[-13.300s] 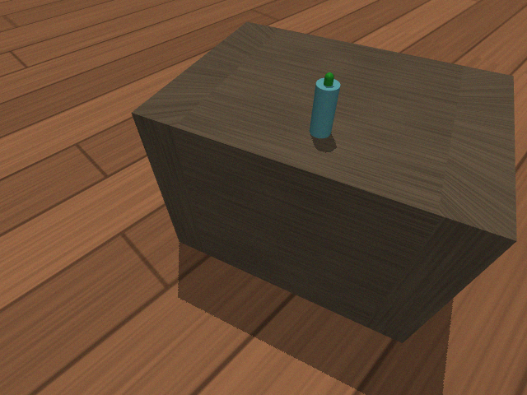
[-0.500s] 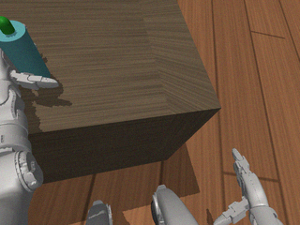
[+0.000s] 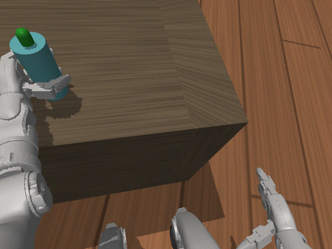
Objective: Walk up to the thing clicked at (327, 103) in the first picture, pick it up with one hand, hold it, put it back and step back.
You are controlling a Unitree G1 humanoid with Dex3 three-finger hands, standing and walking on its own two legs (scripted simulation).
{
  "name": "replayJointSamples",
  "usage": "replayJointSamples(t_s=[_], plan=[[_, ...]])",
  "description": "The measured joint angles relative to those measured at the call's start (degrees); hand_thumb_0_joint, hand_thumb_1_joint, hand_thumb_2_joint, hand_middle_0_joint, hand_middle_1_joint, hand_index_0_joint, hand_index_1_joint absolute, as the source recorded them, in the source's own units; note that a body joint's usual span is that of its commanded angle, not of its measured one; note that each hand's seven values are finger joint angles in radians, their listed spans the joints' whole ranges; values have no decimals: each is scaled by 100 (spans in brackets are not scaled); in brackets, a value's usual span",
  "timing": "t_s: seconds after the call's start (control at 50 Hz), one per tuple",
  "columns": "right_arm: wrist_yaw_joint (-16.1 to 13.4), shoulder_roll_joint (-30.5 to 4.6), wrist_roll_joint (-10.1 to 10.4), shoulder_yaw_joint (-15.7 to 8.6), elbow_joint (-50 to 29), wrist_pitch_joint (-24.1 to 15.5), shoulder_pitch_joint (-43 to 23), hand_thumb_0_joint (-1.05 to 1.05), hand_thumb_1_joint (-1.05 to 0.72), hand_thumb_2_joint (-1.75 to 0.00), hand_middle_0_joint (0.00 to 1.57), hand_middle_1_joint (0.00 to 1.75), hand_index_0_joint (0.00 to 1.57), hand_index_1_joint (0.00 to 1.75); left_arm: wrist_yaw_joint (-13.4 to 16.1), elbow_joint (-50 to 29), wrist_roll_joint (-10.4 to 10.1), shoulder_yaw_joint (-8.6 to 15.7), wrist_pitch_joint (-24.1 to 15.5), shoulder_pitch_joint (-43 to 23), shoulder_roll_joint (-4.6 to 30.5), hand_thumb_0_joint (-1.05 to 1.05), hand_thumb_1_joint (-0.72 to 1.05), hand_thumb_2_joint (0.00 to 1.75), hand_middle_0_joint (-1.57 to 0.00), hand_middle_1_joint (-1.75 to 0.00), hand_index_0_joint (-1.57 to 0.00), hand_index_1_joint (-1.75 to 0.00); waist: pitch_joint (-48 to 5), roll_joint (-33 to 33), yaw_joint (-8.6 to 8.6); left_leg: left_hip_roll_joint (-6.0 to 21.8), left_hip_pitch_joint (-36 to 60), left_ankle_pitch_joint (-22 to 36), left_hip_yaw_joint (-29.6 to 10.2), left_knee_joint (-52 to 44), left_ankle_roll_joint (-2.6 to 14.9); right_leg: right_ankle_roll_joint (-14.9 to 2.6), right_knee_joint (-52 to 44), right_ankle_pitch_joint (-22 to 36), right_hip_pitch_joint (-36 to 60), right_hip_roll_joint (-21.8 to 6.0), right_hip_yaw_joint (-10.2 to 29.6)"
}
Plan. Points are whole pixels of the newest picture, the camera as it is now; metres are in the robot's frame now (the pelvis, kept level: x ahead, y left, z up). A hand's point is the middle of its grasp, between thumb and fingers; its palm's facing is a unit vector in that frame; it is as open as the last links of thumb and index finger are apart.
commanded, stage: settle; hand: left
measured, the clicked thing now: (40, 65) +0.52 +0.20 +0.10
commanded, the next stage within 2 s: lift in 0.90 s
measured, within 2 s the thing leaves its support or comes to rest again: leaves its support in 0.22 s
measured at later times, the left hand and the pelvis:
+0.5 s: hand (38, 61) +0.51 +0.20 +0.11, palm faces +0.13 -0.99 -0.01, open 8.7 cm; pelvis +0.00 +0.00 +0.02, yaw +0 degrees
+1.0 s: hand (30, 49) +0.52 +0.20 +0.14, palm faces +0.13 -0.99 -0.01, open 8.7 cm; pelvis +0.01 +0.00 +0.03, yaw +0 degrees
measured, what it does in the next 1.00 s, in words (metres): stands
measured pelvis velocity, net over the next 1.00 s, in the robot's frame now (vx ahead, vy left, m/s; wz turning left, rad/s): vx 0.01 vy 0.00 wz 0.00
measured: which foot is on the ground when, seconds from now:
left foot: down 0.00-1.00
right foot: down 0.00-1.00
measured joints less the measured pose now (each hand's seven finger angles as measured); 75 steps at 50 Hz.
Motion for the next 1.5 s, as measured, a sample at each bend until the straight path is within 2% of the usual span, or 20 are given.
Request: replayJointSamples(t_s=[0.18,0.32,0.56,0.8,1.06,1.16,1.32,1.5], plan=[[-21,52,41,-19,21,58,-63,-1,53,-5,6,5,6,5,165,-268,41,-5,153,214,-205,0,-24,102,-81,-108,-85,-109,87,22,56,-12,250,10,53,-110,19,21,-77,3,221,-16,44],[-75,91,62,-1,125,118,-62,-1,53,-6,6,5,6,5,236,-412,15,-24,254,143,-196,0,-26,108,-79,-113,-83,-114,147,-35,87,-9,480,80,57,-288,-2,-1,-222,54,437,-16,39],[-99,99,118,-7,368,128,-150,-1,54,-5,6,5,5,5,151,-119,-19,-49,477,-60,-126,-1,-29,113,-78,-116,-82,-116,151,62,169,-11,795,200,100,-578,5,-3,-487,167,731,-22,66],[-156,98,167,7,524,61,-139,-1,54,-5,6,5,5,5,107,-369,-68,-85,534,49,-198,-1,-30,114,-79,-116,-82,-117,186,-20,203,-14,991,261,125,-786,3,-3,-684,224,918,-29,78],[-117,111,196,-62,830,10,-287,-1,54,-5,6,5,5,5,129,-199,-59,-109,692,-131,-97,-1,-30,114,-79,-116,-82,-117,156,49,238,-18,1214,295,149,-969,30,18,-906,281,1156,-38,89],[-106,96,221,-107,921,0,-251,-1,53,-5,6,5,5,5,78,-351,-117,-145,762,-13,-173,-1,-30,114,-79,-116,-82,-116,154,78,294,-19,1295,314,169,-1045,35,25,-985,305,1234,-41,103],[-175,52,277,-194,995,-48,-204,-1,53,-5,6,5,5,5,182,-956,-199,-281,941,371,-475,-1,-30,114,-79,-116,-83,-116,103,110,440,-22,1600,327,200,-1208,37,29,-1126,312,1521,-49,121],[-230,109,391,-247,1391,-118,-165,-1,53,-5,5,5,5,5,349,-1762,-306,-525,1408,834,-768,-1,-30,114,-79,-116,-83,-116,14,188,672,-39,2172,374,205,-1491,27,16,-1369,330,2082,-73,106]])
